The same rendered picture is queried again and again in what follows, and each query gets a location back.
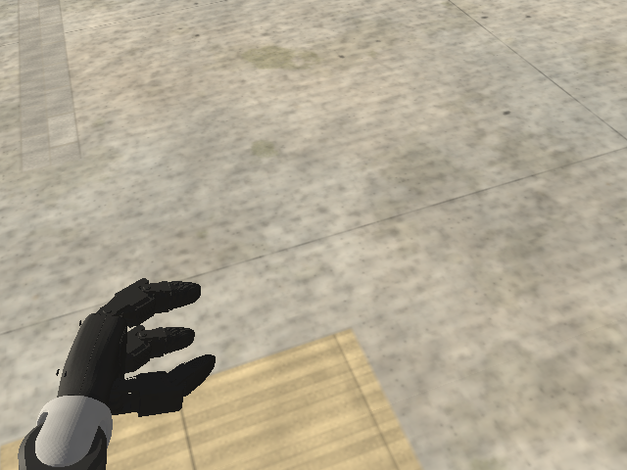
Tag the robot left hand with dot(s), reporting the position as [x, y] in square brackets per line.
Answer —
[103, 351]

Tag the left robot forearm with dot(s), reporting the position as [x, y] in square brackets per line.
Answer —
[71, 433]

